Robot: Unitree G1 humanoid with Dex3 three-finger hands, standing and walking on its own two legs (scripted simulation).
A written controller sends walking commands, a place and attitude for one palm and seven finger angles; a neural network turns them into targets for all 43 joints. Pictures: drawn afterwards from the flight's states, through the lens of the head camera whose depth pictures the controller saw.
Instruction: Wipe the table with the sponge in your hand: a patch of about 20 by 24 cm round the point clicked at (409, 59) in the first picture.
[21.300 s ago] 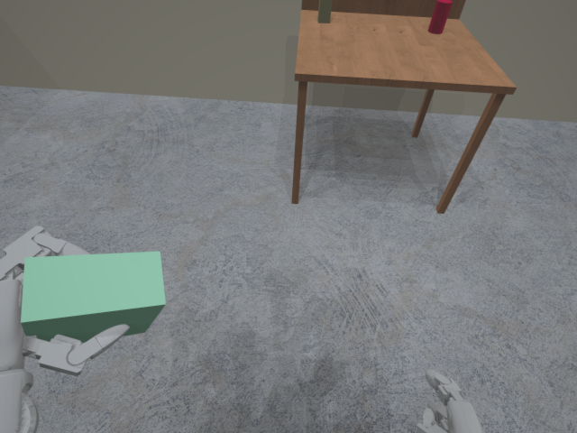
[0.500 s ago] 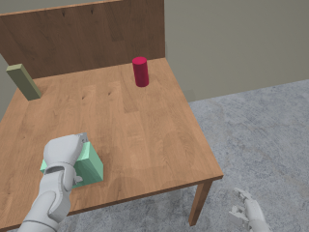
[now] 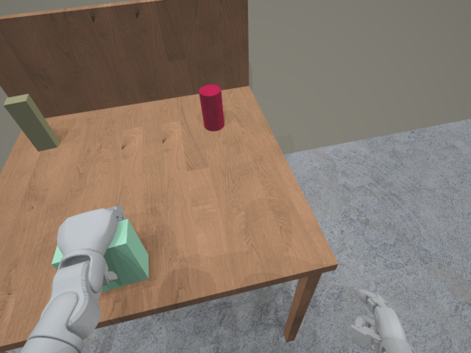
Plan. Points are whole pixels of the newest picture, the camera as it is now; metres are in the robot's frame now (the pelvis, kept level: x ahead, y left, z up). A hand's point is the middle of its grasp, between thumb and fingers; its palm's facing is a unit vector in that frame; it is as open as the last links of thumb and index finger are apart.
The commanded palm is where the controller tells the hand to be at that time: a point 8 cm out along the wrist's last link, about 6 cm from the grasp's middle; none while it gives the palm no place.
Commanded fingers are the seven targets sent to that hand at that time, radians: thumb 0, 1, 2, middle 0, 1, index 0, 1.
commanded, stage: lower the sponge onto the table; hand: left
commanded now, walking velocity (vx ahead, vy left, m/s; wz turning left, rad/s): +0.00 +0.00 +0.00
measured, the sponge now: (109, 264) +0.25 +0.29 -0.02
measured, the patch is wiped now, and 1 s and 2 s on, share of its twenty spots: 0.00 0.00 0.30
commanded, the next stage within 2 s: wipe forward along the first lane in 1.06 s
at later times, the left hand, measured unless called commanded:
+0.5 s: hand (109, 252) +0.26 +0.29 +0.00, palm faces -0.12 -0.09 -0.99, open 9.9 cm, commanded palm +0.25 +0.28 +0.07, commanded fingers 0.00 0.10 1.30 -1.20 -1.60 -1.20 -1.60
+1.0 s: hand (116, 256) +0.26 +0.28 -0.01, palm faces -0.10 -0.07 -0.99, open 9.9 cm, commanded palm +0.24 +0.28 +0.05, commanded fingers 0.00 0.10 1.30 -1.20 -1.60 -1.20 -1.60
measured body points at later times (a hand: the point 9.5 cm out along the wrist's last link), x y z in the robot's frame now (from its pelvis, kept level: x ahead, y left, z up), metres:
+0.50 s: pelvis +0.00 +0.01 +0.00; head +0.01 -0.01 +0.45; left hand +0.27 +0.29 +0.06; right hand +0.20 -0.22 -0.11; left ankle -0.03 +0.11 -0.74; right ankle +0.00 -0.10 -0.74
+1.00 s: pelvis -0.01 +0.00 -0.01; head +0.01 -0.02 +0.44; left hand +0.26 +0.28 +0.04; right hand +0.20 -0.23 -0.11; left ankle -0.03 +0.11 -0.74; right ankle +0.00 -0.10 -0.74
